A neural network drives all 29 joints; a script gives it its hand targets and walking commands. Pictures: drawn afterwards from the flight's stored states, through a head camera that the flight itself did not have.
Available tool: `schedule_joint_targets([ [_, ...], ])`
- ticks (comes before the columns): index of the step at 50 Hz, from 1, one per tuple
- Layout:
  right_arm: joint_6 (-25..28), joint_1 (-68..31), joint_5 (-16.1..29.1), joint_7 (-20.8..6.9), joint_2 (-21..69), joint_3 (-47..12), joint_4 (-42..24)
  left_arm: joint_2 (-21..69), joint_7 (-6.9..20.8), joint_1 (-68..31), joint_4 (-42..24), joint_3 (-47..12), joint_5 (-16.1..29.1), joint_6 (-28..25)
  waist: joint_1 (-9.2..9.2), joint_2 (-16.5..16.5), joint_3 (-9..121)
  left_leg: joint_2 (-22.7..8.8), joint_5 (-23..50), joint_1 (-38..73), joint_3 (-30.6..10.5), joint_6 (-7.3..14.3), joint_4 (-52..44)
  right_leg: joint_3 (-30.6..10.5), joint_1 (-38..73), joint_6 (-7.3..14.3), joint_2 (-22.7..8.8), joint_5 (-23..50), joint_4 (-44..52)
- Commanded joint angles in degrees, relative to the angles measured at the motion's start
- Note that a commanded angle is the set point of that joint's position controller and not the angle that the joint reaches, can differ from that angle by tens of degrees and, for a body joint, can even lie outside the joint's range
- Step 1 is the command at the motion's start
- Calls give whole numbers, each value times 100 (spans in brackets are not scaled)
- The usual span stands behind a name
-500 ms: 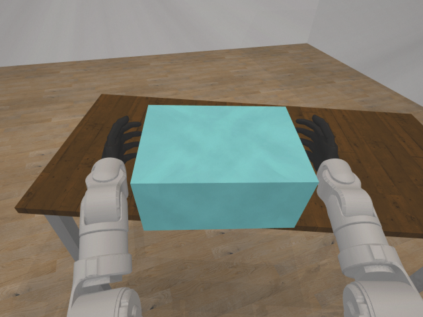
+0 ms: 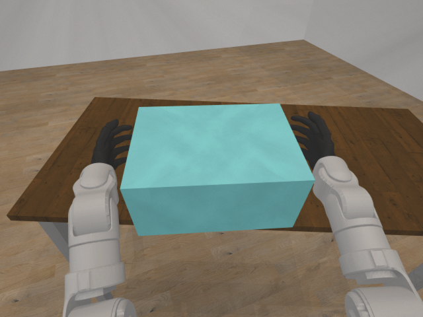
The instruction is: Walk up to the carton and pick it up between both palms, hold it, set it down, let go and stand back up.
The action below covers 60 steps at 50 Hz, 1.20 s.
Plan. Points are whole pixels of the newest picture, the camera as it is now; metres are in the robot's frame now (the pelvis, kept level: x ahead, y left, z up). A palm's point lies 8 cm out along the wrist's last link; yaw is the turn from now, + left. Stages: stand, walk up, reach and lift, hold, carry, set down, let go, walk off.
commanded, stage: reach and lift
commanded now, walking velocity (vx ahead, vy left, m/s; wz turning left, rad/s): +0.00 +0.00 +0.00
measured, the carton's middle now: (213, 165) +0.38 +0.01 +0.12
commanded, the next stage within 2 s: hold in 0.18 s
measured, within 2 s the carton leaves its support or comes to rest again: neither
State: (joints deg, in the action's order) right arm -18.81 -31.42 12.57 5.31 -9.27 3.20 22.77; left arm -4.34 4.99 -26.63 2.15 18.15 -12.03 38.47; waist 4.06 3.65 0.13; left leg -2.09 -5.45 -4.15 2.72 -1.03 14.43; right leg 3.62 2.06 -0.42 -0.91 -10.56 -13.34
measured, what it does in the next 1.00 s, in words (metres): stands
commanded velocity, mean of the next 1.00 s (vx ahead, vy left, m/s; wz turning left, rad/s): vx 0.00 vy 0.00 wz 0.00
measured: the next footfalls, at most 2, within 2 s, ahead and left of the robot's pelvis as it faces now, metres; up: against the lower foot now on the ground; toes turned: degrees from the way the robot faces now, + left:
none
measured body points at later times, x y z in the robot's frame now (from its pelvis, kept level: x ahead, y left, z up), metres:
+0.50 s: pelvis +0.00 +0.00 +0.00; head -0.04 +0.03 +0.45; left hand +0.36 +0.21 +0.18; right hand +0.37 -0.18 +0.19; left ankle +0.03 +0.13 -0.75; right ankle -0.03 -0.12 -0.75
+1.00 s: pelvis -0.01 +0.00 +0.00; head -0.04 +0.02 +0.45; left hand +0.36 +0.20 +0.18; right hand +0.36 -0.19 +0.20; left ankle +0.03 +0.13 -0.75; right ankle -0.03 -0.12 -0.75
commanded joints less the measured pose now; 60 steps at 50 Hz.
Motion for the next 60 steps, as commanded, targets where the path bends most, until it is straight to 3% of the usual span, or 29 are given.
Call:
schedule_joint_targets([
  [1, 294, -3703, 514, -695, 2284, -2065, -1762, 1958, 766, -3015, -1127, -2401, 816, -246, 29, -299, 2182, 437, 1580, 1587, 12, -131, 313, 107, -350, -223, 383, 1924, 28],
  [6, 233, -3770, 491, -744, 2163, -1900, -1843, 1953, 650, -3198, -1311, -2504, 891, -157, 48, -470, 2237, 403, 1270, 1535, 0, -176, 274, 98, -587, -133, 375, 1442, 76],
  [11, 105, -3838, 393, -828, 2154, -1705, -1424, 1866, 658, -3275, -966, -2323, 810, 1, 16, -444, 1895, 366, 566, 1290, 31, -70, 49, 96, -757, -95, 312, 758, 169],
  [20, -7, -3966, 574, -764, 2119, -1858, -1535, 1846, 764, -3072, -933, -2135, 770, 220, -23, -211, 2068, 415, 1116, 1368, 33, -31, 165, 53, -267, -152, 358, 1531, 94],
  [21, -21, -3998, 630, -756, 2143, -1902, -1600, 1829, 773, -3081, -1054, -2219, 784, 220, 49, -237, 2172, 406, 1209, 1381, 27, -55, 206, 44, -241, -162, 354, 1594, 67],
  [29, -113, -3776, 820, -748, 1980, -1925, -1881, 1798, 710, -3143, -1728, -2446, 955, 282, 114, -532, 2303, 388, 1763, 1695, -19, -210, 384, 85, -407, -100, 419, 1784, 54],
  [41, -292, -4124, 610, -798, 2032, -1687, -1636, 1722, 766, -3340, -1184, -2164, 858, 445, 27, -380, 1880, 369, 586, 1207, 69, -50, 63, 33, -560, -78, 333, 846, 171],
  [46, -235, -4367, 587, -783, 2182, -1798, -1725, 1730, 788, -3397, -953, -2087, 893, 333, -50, -121, 2111, 407, 584, 1091, 66, 51, 83, -4, -344, -150, 326, 1207, 104],
  [48, -215, -4299, 590, -754, 2229, -1832, -1791, 1771, 794, -3364, -967, -2134, 901, 298, -30, -175, 2265, 423, 832, 1146, 61, 47, 126, 5, -213, -173, 342, 1560, 37],
  [57, -212, -4076, 598, -733, 2128, -1763, -1494, 1768, 819, -3386, -945, -2121, 810, 268, 32, -389, 1982, 414, 817, 1254, 60, -56, 126, 43, -425, -138, 340, 1320, 91],
  [60, -180, -4083, 739, -734, 2175, -1828, -1648, 1792, 775, -3459, -1280, -2271, 907, 251, 55, -503, 2190, 404, 1249, 1450, 46, -126, 268, 30, -383, -109, 371, 1608, 53],
])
